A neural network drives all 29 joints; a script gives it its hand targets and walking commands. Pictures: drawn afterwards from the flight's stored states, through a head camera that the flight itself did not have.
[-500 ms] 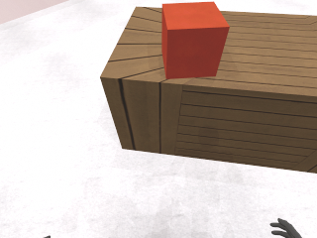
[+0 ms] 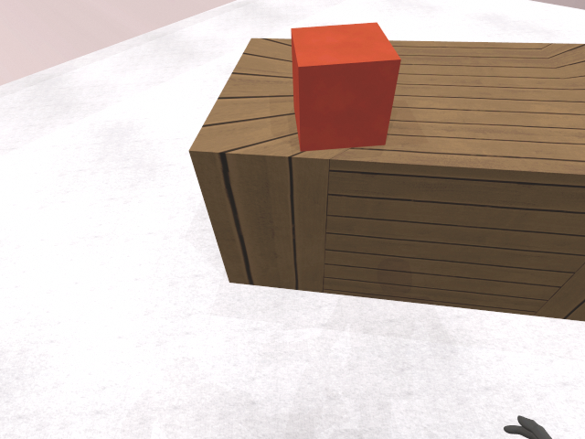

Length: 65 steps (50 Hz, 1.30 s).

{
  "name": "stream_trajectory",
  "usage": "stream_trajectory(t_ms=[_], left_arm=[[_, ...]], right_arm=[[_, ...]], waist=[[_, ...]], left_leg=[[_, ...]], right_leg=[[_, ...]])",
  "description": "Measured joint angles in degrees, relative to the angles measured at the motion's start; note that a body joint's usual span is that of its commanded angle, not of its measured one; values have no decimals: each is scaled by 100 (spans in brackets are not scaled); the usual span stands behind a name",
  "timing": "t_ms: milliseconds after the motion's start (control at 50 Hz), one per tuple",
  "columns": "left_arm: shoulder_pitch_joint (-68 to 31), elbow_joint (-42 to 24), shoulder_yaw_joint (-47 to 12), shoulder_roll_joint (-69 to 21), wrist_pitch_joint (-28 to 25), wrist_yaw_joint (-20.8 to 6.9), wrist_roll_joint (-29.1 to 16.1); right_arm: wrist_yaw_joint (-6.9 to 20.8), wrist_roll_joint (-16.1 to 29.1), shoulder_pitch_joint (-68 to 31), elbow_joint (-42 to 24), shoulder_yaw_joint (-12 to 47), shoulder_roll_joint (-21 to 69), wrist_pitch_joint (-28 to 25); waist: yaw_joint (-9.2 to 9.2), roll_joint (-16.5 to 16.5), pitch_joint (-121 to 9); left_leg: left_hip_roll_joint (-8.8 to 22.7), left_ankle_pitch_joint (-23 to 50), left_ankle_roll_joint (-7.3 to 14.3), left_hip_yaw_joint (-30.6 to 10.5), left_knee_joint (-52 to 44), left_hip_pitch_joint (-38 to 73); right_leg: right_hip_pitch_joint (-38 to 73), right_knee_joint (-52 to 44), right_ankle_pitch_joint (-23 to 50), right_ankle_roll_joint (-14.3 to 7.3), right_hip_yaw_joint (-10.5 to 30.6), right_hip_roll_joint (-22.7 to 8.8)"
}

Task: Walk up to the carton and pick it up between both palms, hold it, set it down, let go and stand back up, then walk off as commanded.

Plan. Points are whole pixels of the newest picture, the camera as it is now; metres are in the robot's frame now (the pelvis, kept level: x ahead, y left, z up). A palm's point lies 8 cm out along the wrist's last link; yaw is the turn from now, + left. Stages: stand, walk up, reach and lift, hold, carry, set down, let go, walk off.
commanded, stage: walk off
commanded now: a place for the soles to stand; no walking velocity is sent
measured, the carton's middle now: (338, 87) +0.94 -0.05 +0.01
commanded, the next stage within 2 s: stand in 0.34 s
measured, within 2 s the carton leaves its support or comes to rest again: neither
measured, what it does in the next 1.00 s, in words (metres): stands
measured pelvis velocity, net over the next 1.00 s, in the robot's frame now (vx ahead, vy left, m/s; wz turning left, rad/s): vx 0.03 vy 0.01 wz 0.00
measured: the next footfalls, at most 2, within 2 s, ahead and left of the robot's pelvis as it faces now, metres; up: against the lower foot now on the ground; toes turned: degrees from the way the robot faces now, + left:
none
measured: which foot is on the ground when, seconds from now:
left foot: down 0.00-1.00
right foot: down 0.00-1.00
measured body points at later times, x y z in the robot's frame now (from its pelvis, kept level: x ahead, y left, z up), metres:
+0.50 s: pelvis +0.03 +0.00 +0.01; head +0.06 +0.00 +0.45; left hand +0.10 +0.33 -0.10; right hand +0.16 -0.30 -0.10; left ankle +0.04 +0.10 -0.72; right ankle +0.07 -0.11 -0.72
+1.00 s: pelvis +0.03 +0.01 +0.01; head +0.08 +0.01 +0.46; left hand +0.12 +0.32 -0.11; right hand +0.16 -0.31 -0.09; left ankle +0.04 +0.10 -0.72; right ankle +0.07 -0.11 -0.72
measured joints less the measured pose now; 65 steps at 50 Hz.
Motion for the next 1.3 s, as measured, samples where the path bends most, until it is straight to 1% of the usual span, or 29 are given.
stream_trajectory(t_ms=[80, 140, 260, 400, 520, 820, 1060, 1300], left_arm=[[0, 1, 0, 0, -1, -3, 0], [-1, 1, 0, 2, -1, -8, 0], [0, 23, 0, 6, 0, -14, 0], [0, 83, -1, -8, -27, -41, 0], [-8, 89, 0, -16, -132, -74, 0], [-355, 235, 0, -53, -168, -57, 0], [-364, 463, 0, -98, -168, -81, 0], [-365, 559, 0, -150, -169, -97, 0]], right_arm=[[18, 0, 1, 31, -7, 0, 1], [18, 0, 11, 62, -7, 0, -6], [18, 0, 4, 79, -7, 0, -72], [24, 0, -1, 98, -7, 0, -76], [24, 0, -1, 182, -7, 0, -185], [24, 0, -45, 200, -7, 0, -237], [24, -1, -53, 251, 3, 0, -236], [24, -1, -55, 353, 9, 0, -236]], waist=[[0, -31, 0], [0, -49, 0], [0, -130, 0], [0, -60, 0], [0, -44, 0], [0, -126, 0], [0, -139, -2], [0, -148, -25]], left_leg=[[-17, -174, 0, 0, 0, -21], [-18, 117, 0, 0, -10, -24], [-17, 19, 29, -1, -11, -23], [-7, -6, 27, -1, -114, -25], [-7, 17, 27, -1, -329, -24], [-7, -23, 27, 0, -416, -23], [-7, 60, 27, 0, -423, -22], [-7, 200, 21, 0, -496, -23]], right_leg=[[1, -68, 0, 0, 4, -17], [2, -68, 164, 1, 4, -17], [-3, -70, 120, 1, 4, -14], [-7, -169, 88, 22, 5, -7], [-7, -385, 123, 22, 6, -11], [-2, -479, 88, 31, 8, -13], [-2, -484, 171, 31, 6, -14], [-1, -557, 307, 31, 6, -16]])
